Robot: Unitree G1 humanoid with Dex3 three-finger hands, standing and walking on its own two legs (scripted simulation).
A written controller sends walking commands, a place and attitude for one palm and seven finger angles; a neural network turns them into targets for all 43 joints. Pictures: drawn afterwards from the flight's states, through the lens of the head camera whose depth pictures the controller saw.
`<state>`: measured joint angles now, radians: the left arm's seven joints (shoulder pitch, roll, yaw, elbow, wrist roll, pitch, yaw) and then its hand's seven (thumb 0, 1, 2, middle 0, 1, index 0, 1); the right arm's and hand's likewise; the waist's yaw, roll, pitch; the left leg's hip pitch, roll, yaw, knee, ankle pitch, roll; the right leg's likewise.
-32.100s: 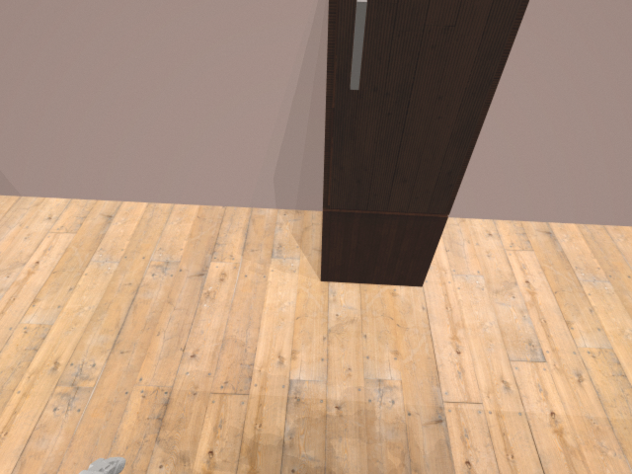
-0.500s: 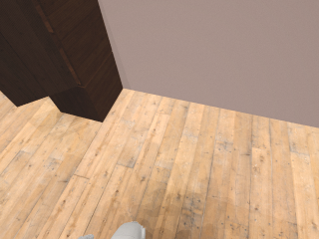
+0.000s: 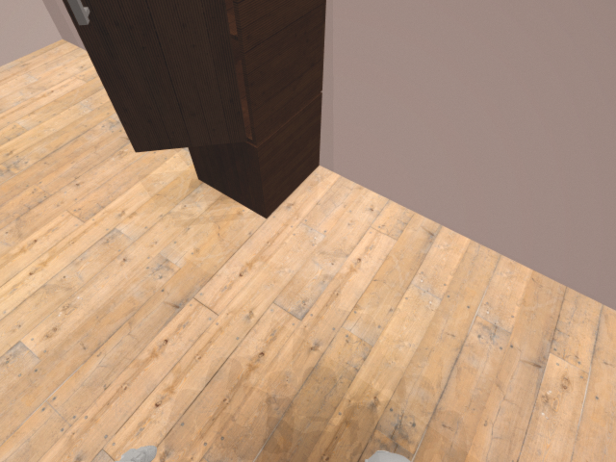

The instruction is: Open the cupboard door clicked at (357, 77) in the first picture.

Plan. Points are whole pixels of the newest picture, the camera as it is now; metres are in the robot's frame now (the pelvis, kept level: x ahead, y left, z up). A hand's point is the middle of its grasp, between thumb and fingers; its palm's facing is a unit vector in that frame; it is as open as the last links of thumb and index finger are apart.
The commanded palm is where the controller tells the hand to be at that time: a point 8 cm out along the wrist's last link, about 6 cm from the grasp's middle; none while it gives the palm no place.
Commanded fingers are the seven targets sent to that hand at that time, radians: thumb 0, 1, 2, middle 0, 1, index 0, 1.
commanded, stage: turn to face it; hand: left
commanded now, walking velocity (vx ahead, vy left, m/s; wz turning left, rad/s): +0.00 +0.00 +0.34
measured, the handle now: out of the picture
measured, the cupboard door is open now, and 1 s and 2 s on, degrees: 44 44 44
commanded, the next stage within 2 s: take the last steps up to it in 0.22 s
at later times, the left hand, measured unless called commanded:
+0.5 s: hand out of the picture -0.03 +0.18 -0.17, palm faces +0.29 -0.93 -0.22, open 7.3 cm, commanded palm none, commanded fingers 0.00 0.90 0.90 -0.20 -0.30 -0.20 -0.30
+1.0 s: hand (166, 416) +0.19 +0.23 -0.16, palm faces +0.23 -0.95 -0.21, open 7.4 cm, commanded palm none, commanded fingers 0.00 0.90 0.90 -0.20 -0.30 -0.20 -0.30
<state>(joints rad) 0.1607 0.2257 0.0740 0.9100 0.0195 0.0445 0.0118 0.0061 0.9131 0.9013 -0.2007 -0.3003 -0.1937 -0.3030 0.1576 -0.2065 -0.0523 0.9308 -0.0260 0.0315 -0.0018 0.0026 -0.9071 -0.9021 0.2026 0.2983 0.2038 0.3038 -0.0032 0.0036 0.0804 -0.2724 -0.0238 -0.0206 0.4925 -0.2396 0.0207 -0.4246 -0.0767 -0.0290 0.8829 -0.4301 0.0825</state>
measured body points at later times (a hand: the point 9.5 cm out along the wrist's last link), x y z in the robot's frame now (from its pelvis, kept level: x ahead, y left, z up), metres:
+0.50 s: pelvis +0.01 -0.01 +0.00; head +0.05 +0.00 +0.45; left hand -0.04 +0.23 -0.15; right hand +0.14 -0.23 -0.15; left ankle -0.03 +0.10 -0.72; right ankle +0.00 -0.13 -0.74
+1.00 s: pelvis +0.13 +0.04 -0.01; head +0.17 +0.02 +0.43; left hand +0.18 +0.28 -0.15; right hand +0.08 -0.18 -0.17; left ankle -0.02 +0.10 -0.74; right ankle +0.21 -0.04 -0.74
